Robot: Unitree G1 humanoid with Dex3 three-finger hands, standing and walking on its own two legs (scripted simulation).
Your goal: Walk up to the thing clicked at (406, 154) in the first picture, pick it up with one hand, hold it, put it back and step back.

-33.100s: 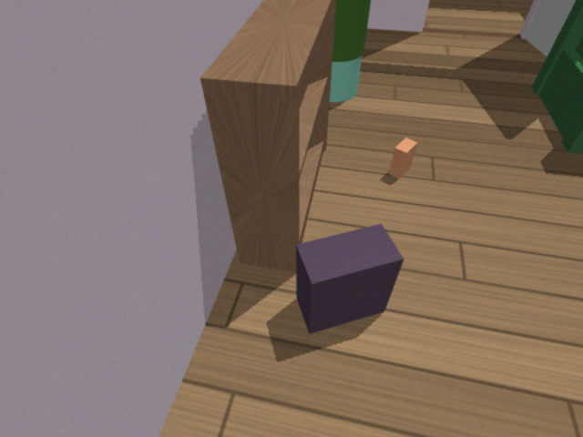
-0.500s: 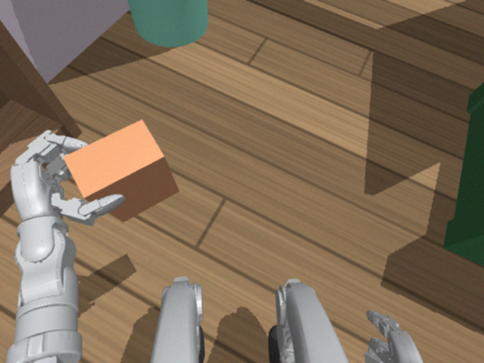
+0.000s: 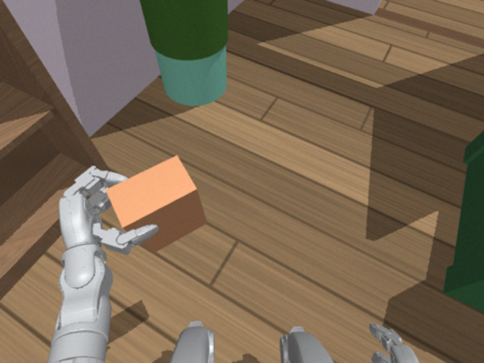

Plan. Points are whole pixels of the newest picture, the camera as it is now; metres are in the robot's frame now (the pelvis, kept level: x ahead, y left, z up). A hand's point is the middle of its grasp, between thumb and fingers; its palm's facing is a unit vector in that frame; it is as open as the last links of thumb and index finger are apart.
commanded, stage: lift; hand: left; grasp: from above
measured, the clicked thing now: (164, 209) +0.39 +0.15 -0.02
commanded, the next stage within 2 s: hold in 0.62 s
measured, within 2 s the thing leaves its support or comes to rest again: neither
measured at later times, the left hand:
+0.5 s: hand (124, 193) +0.37 +0.19 +0.08, palm faces +0.30 -0.95 -0.03, open 10.3 cm
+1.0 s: hand (123, 188) +0.37 +0.18 +0.10, palm faces +0.31 -0.95 -0.02, open 10.3 cm
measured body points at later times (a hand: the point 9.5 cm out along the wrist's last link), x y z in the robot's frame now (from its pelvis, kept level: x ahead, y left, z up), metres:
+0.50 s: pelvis +0.02 -0.01 +0.04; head +0.09 +0.00 +0.48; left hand +0.35 +0.24 +0.09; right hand +0.15 -0.25 -0.07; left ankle +0.04 +0.12 -0.63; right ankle +0.01 -0.14 -0.63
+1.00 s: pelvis +0.02 -0.01 +0.05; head +0.09 +0.00 +0.50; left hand +0.34 +0.23 +0.11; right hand +0.16 -0.25 -0.06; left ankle +0.04 +0.12 -0.63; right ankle +0.01 -0.14 -0.63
